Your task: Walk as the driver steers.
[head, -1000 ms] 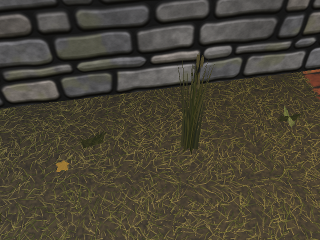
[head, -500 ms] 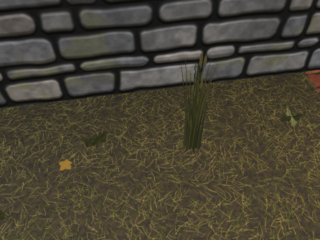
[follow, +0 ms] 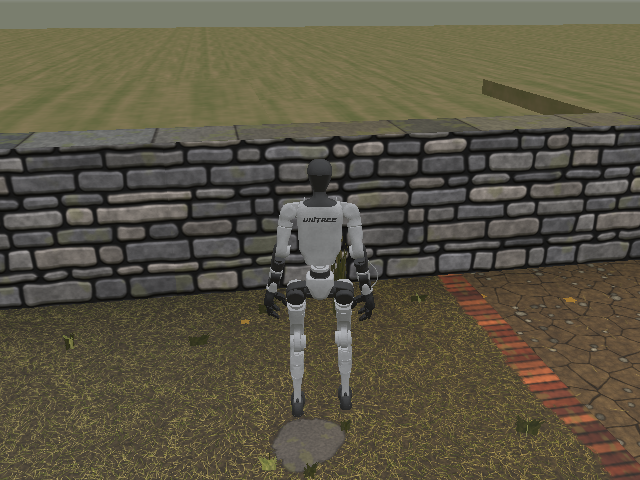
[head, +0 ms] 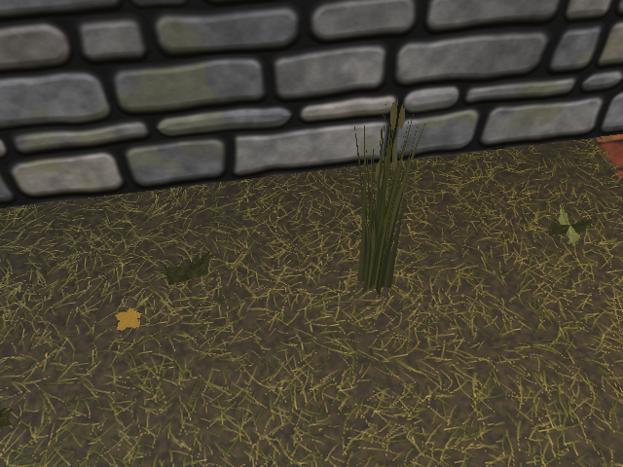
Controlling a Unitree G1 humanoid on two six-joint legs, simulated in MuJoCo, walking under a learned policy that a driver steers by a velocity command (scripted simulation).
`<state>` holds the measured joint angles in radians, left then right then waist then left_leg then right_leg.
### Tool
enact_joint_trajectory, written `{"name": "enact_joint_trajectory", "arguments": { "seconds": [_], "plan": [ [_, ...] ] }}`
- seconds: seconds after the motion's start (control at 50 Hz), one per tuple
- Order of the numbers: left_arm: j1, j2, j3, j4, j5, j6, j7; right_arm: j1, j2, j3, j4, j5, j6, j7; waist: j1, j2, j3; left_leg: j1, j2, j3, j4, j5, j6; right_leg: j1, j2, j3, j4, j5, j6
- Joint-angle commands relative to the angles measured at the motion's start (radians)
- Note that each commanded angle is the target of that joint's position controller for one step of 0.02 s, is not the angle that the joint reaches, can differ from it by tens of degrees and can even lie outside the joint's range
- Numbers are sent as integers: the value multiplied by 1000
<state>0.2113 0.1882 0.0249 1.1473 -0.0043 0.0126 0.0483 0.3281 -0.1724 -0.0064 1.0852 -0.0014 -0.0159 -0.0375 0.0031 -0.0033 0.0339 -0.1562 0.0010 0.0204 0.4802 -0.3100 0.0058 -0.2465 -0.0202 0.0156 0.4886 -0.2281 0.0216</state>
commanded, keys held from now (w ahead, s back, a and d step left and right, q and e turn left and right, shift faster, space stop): no key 0.22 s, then w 0.18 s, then no key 0.60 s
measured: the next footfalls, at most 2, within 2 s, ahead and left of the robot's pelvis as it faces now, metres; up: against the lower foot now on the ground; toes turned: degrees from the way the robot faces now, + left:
left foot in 0.78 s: +0.18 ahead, +0.09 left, +0.00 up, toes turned +1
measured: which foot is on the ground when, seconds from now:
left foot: down 0.00-0.50, up 0.52-0.76, down 0.78-1.00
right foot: down 0.00-1.00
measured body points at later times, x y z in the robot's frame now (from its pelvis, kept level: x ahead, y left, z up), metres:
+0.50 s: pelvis +0.05 -0.03 -0.01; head +0.06 -0.05 +0.44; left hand +0.08 +0.23 -0.15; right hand +0.00 -0.28 -0.17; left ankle -0.03 +0.11 -0.73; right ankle +0.05 -0.13 -0.74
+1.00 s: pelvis +0.13 -0.03 +0.00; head +0.15 -0.03 +0.45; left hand +0.13 +0.21 -0.16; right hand +0.20 -0.28 -0.15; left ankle +0.14 +0.09 -0.74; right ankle +0.05 -0.13 -0.74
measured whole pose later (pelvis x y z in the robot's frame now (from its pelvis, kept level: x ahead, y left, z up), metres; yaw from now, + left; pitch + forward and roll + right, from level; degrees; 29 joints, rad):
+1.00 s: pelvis +0.13 -0.03 +0.00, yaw +0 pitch +0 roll +0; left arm 0.28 0.19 0.03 1.10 0.00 -0.02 0.03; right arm 0.16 -0.19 -0.06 1.05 0.01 -0.01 -0.03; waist 0.01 -0.01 0.03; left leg -0.27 0.02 0.01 0.54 -0.27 0.00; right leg -0.09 0.02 -0.06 0.46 -0.37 -0.03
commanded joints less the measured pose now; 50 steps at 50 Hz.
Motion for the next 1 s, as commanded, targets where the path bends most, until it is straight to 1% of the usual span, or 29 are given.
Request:
{"name": "enact_joint_trajectory", "arguments": {
  "seconds": [0.02,0.22,0.26,0.3,0.32,0.34,0.36,0.38,0.42,0.46,0.48,0.5,0.52,0.54,0.56,0.58,0.62,0.64,0.66,0.7,0.74,0.76,0.78,0.8,0.82,0.84,0.86,0.92,1.0],
  "plan": [
    [42,93,12,-17,0,-5,3,84,-87,-14,-12,0,-4,-2,0,7,24,-101,25,-23,-107,130,13,61,-8,5,-57,144,-30],
    [59,87,12,-19,-1,-5,5,99,-80,-16,-13,1,-5,-2,0,8,27,-100,24,-24,-107,138,15,60,-9,4,-55,148,-28],
    [81,77,11,-7,-6,-3,6,125,-88,-21,-1,8,0,-7,-3,29,17,-102,14,-27,-124,-133,38,45,35,-44,-16,-99,-34],
    [56,82,17,-26,-11,-14,5,125,-139,-39,-19,20,1,-13,-19,87,96,-143,86,-142,-188,-464,104,-95,65,-80,83,-332,-51],
    [20,64,13,-48,-10,-30,-1,159,-168,-50,-20,27,-7,-12,-39,139,127,-125,172,-261,-252,-555,151,-173,65,-95,174,-300,-54],
    [-2,43,8,-67,-13,-49,-11,167,-205,-65,-22,31,-17,-10,-47,194,154,-121,275,-397,-311,-585,208,-224,38,-87,283,-228,-63],
    [-23,45,9,-83,-18,-66,-21,158,-208,-69,-30,29,-28,-9,-45,191,183,-125,337,-475,-342,-552,245,-277,-4,-51,353,-218,-80],
    [-35,53,11,-97,-25,-80,-30,138,-193,-67,-40,22,-38,-6,-36,180,196,-99,353,-486,-340,-479,250,-325,-31,-26,381,-262,-95],
    [-10,61,16,-101,-33,-101,-39,69,-175,-65,-67,30,-44,2,3,136,178,-73,291,-356,-273,-265,190,-256,-42,-29,207,-267,-118],
    [133,68,33,-31,-17,-100,-40,40,-174,-64,-77,33,-28,5,54,92,90,-157,160,-169,-109,32,117,63,57,-122,-9,7,-84],
    [216,101,48,-11,-9,-91,-39,33,-160,-57,-83,29,-27,2,80,36,34,-190,102,-92,43,182,74,174,20,-51,-39,86,-82],
    [304,194,69,-10,-9,-83,-30,37,-106,-40,-104,7,-33,-5,89,-192,-34,-328,-15,30,333,49,-5,303,-167,217,-127,282,-143],
    [374,232,66,-4,7,-89,-39,72,-49,-27,-105,13,-37,-10,99,-331,-101,-411,-68,-12,551,-300,-36,334,-362,518,-219,478,-288],
    [292,156,41,-25,10,-102,-37,99,-77,-37,-86,29,-34,-9,40,-180,-55,-422,-6,-100,711,-315,-33,270,-378,486,-186,523,-312],
    [213,132,33,-54,6,-108,-37,74,-92,-41,-85,31,-35,-3,21,-114,-18,-435,21,-102,754,-262,-23,215,-337,353,-161,582,-282],
    [149,130,28,-75,8,-107,-40,58,-93,-46,-78,24,-35,-2,-2,-68,-21,-418,51,-89,711,-197,-15,181,-284,249,-162,597,-243],
    [91,68,4,-86,10,-97,-34,18,-93,-55,-80,18,-28,-4,-26,-79,0,-344,82,-64,528,-91,-17,123,-191,100,-170,661,-186],
    [109,62,-2,-77,19,-93,-30,5,-75,-52,-80,20,-24,-3,-25,-97,-7,-301,71,-44,439,-61,-21,120,-162,58,-158,717,-173],
    [122,80,-2,-70,22,-89,-24,-13,-57,-46,-85,23,-22,-2,-24,-105,-23,-260,60,-30,350,-48,-26,127,-149,35,-141,764,-176],
    [126,135,7,-68,20,-79,-15,-58,-61,-42,-99,26,-14,-7,-16,-96,-48,-192,36,-6,213,-44,-33,130,-155,36,-117,798,-196],
    [102,152,13,-72,-1,-67,-13,-51,-73,-42,-91,26,1,-9,-33,-90,-65,-97,29,8,79,80,-25,106,-168,53,-108,729,-204],
    [95,148,14,-70,-15,-63,-16,-42,-81,-43,-84,19,9,-9,-47,-79,-52,-28,29,7,-20,210,-11,68,-155,51,-109,629,-182],
    [126,143,18,-59,-19,-65,-21,-39,-112,-49,-79,4,17,-12,-42,-48,-47,32,50,-29,-49,341,7,40,-126,53,-121,468,-149],
    [142,132,19,-59,-4,-68,-26,-36,-147,-56,-83,-3,24,-17,-24,5,-45,88,100,-79,-41,500,26,1,-84,33,-119,263,-116],
    [212,80,15,-49,7,-65,-29,-81,-188,-65,-82,11,25,-15,40,113,-31,94,102,-76,27,548,67,-26,-13,-14,-142,134,-82],
    [211,63,10,-39,12,-59,-25,-106,-150,-64,-83,21,24,-9,21,97,-19,66,86,-69,38,484,75,-6,5,-33,-136,108,-62],
    [184,74,14,-41,5,-54,-23,-110,-123,-61,-78,19,19,-6,6,61,2,50,74,-69,38,479,65,-8,12,-43,-117,133,-52],
    [176,77,13,-45,7,-37,-13,-124,-122,-67,-67,13,-1,0,6,33,-36,47,67,-68,46,551,57,39,0,-43,-79,261,-48],
    [161,86,15,-48,5,-29,-10,-140,-119,-69,-52,15,-2,2,6,27,-60,44,64,-66,45,566,61,81,-11,-40,-66,288,-48]
  ]
}}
